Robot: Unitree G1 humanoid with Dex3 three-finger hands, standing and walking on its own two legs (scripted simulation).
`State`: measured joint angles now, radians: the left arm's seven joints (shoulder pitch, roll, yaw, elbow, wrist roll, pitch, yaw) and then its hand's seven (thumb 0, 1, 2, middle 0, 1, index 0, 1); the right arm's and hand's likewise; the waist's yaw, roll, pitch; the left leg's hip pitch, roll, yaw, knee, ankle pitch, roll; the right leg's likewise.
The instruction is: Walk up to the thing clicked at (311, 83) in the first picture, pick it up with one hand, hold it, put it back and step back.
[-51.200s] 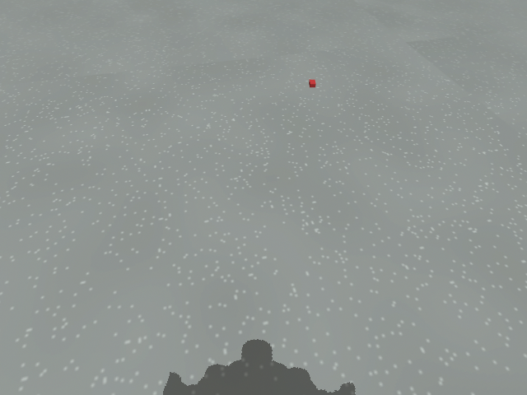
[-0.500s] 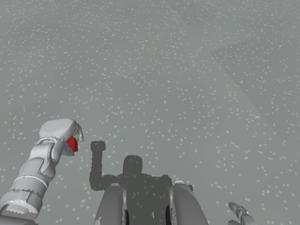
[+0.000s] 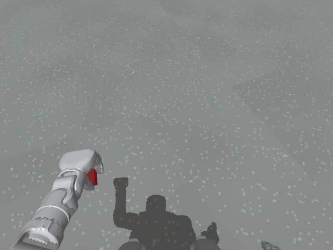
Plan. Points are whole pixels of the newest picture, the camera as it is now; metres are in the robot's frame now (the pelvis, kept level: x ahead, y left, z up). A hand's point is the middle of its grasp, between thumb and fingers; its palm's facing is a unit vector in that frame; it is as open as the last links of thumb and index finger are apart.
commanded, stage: hold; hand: left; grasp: from above
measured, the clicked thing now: (88, 174) +0.35 +0.23 -0.11
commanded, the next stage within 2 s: crouch in 2.00 s
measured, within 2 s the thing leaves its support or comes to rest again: neither
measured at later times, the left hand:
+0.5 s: hand (82, 165) +0.34 +0.22 -0.03, palm faces -0.44 -0.07 -0.90, open 6.7 cm
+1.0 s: hand (80, 168) +0.32 +0.21 +0.00, palm faces -0.43 -0.06 -0.90, open 6.8 cm
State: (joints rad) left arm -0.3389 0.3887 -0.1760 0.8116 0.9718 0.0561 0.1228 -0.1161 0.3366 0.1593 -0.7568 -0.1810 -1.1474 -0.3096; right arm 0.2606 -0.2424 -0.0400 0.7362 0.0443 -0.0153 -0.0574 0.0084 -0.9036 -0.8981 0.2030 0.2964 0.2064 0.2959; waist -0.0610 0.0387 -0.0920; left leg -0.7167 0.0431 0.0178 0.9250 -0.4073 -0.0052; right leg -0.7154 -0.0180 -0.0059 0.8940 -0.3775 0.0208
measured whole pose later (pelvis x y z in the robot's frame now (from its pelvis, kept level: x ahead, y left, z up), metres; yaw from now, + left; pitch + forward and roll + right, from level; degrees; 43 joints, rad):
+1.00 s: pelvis +0.02 +0.00 +0.04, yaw -1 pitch +4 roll +0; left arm -0.24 0.38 -0.22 0.64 0.99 0.05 0.00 -0.09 0.31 0.22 -0.76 -0.17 -1.09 -0.28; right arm 0.22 -0.25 -0.04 0.68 0.07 0.07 -0.04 0.01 -0.90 -0.90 0.20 0.30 0.21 0.30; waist 0.00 0.05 -0.05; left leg -0.36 0.03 0.05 0.60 -0.30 -0.01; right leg -0.39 -0.02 0.02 0.61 -0.28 0.02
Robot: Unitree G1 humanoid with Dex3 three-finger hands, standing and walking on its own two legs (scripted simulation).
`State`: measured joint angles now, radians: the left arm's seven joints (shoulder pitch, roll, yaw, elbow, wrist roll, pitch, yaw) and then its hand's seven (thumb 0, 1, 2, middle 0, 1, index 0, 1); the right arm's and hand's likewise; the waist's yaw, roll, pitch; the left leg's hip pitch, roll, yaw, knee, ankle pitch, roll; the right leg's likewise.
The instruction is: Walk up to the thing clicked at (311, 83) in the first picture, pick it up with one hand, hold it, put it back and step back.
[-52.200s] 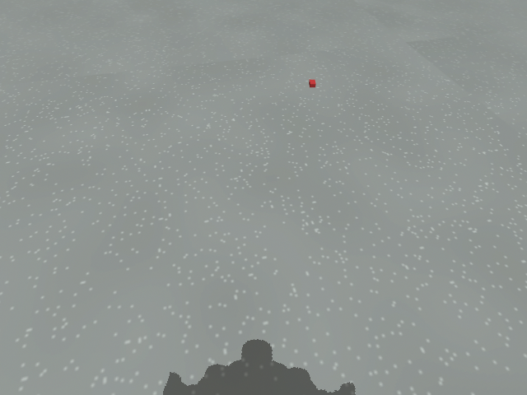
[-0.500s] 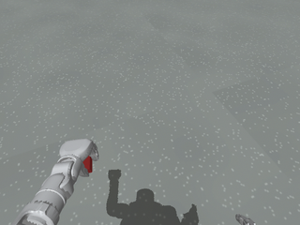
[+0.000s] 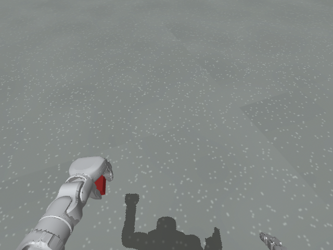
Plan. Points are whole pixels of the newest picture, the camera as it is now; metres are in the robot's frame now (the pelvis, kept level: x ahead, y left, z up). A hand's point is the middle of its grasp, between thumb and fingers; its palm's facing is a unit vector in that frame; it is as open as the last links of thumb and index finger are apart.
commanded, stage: hold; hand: left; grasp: from above
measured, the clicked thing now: (97, 183) +0.32 +0.23 -0.08
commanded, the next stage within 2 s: crouch in 1.00 s
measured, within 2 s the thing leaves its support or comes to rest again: neither
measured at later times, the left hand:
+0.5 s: hand (91, 185) +0.29 +0.22 -0.03, palm faces -0.42 -0.07 -0.90, open 7.1 cm
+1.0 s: hand (92, 180) +0.30 +0.22 -0.03, palm faces -0.43 -0.07 -0.90, open 7.3 cm
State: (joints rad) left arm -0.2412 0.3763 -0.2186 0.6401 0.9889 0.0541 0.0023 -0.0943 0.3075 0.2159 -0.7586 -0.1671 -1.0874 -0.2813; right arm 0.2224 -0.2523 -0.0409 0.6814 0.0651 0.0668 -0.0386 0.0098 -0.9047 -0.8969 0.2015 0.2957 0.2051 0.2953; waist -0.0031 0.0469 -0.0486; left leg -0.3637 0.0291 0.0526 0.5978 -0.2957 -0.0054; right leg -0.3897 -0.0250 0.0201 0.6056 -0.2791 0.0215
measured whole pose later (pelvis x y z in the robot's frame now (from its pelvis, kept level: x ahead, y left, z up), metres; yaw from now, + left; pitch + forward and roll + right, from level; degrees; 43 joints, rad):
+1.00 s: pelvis +0.01 +0.00 +0.01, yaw +0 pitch +2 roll +0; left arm -0.22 0.39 -0.22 0.58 0.98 0.06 -0.03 -0.08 0.29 0.24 -0.75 -0.20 -1.02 -0.29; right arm 0.20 -0.25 -0.04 0.68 0.08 0.08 -0.05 0.01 -0.90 -0.90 0.20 0.30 0.20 0.30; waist 0.01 0.05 -0.02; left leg -0.25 0.03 0.05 0.48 -0.26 -0.01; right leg -0.29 -0.02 0.02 0.50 -0.25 0.02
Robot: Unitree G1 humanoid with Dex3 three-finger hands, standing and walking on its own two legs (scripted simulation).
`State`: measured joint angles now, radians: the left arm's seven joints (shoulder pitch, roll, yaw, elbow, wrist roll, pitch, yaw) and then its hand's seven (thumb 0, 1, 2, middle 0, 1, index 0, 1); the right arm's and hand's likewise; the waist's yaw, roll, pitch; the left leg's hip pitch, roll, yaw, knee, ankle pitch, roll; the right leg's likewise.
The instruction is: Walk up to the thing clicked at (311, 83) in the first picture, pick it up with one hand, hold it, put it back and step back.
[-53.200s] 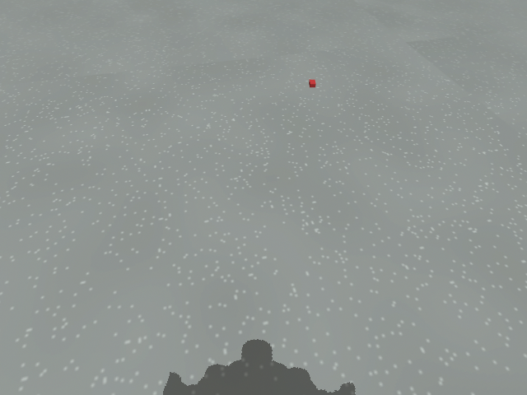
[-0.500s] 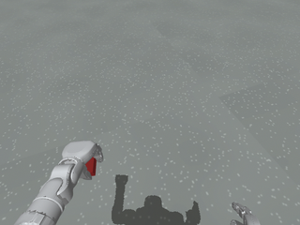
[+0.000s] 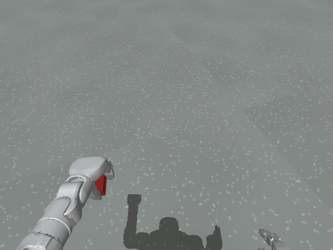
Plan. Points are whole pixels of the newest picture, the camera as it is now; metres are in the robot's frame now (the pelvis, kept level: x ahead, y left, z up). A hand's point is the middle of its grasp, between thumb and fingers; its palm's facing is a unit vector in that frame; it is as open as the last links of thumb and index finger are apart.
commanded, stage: crouch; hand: left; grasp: from above
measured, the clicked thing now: (97, 183) +0.31 +0.23 -0.07
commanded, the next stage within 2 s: none
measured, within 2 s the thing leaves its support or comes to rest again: neither
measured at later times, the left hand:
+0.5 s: hand (99, 198) +0.29 +0.23 -0.12, palm faces -0.45 -0.01 -0.89, open 7.1 cm
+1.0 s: hand (116, 203) +0.36 +0.25 -0.37, palm faces -0.45 -0.01 -0.89, open 7.0 cm
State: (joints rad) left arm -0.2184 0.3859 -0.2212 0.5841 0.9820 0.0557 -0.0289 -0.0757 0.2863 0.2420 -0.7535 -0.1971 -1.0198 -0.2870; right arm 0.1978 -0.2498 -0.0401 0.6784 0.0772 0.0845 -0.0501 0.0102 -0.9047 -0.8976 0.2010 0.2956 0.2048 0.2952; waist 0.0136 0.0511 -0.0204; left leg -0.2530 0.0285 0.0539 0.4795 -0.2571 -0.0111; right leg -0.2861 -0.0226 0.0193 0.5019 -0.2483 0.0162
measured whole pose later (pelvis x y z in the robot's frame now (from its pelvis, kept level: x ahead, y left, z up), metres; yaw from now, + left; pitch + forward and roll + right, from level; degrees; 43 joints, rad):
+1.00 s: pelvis -0.08 +0.02 -0.24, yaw +0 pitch +35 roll -3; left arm -0.79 0.49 -0.04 1.26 1.13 -0.03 0.33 -0.08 0.33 0.16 -0.74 -0.23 -1.05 -0.29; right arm 0.23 -0.22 -0.04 0.76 -0.04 -0.02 0.00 0.01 -0.90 -0.89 0.20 0.30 0.21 0.30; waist -0.17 0.05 -0.19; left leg -1.72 0.03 -0.02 1.74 -0.62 0.02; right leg -1.70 -0.03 0.00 1.68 -0.58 0.04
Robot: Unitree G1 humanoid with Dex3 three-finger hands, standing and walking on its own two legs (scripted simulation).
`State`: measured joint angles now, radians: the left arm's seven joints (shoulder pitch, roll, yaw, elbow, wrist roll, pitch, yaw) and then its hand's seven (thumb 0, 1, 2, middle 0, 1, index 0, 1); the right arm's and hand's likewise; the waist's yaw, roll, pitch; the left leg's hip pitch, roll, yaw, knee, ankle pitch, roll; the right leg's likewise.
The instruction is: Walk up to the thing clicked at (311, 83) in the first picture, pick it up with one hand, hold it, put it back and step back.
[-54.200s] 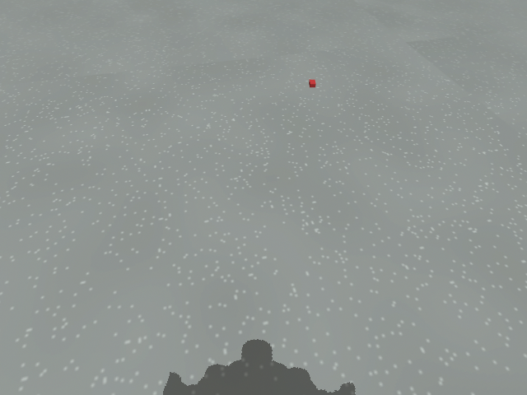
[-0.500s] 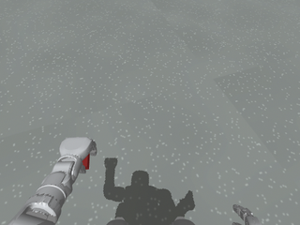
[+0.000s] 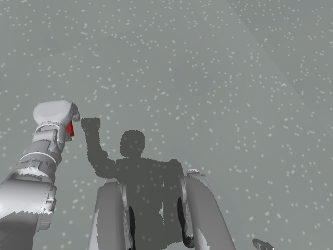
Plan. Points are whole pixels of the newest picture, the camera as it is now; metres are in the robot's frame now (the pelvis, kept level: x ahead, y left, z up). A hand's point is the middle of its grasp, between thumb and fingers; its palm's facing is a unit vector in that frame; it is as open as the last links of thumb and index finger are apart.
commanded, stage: crouch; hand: left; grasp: from above
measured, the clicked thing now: (63, 125) +0.45 +0.25 -0.17
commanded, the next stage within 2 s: lower in 1.16 s
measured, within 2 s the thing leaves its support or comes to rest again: neither
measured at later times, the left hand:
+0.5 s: hand (76, 134) +0.46 +0.25 -0.29, palm faces -0.43 -0.04 -0.90, open 6.8 cm
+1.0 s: hand (81, 136) +0.47 +0.25 -0.36, palm faces -0.45 -0.04 -0.89, open 7.1 cm
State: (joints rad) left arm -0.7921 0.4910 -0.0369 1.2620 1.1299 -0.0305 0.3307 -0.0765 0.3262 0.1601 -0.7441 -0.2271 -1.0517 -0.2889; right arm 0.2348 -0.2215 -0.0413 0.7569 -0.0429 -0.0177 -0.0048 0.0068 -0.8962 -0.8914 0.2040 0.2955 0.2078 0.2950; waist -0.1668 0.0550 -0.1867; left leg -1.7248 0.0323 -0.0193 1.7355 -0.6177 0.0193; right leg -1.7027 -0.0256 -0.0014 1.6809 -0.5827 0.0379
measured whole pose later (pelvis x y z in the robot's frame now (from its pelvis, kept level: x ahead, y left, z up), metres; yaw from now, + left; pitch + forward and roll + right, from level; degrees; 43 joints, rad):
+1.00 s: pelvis -0.02 -0.01 -0.20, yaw -4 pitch +34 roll -8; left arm -1.04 0.79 0.11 1.52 1.28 -0.20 0.39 -0.08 0.36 0.12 -0.73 -0.21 -1.03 -0.25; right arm 0.17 -0.27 0.07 0.75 -0.15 -0.07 0.13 0.00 -0.90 -0.89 0.20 0.30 0.21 0.30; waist -0.28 -0.01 -0.03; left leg -2.30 0.02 -0.12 2.38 -0.68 0.00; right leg -2.24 -0.01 -0.06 2.29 -0.64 0.04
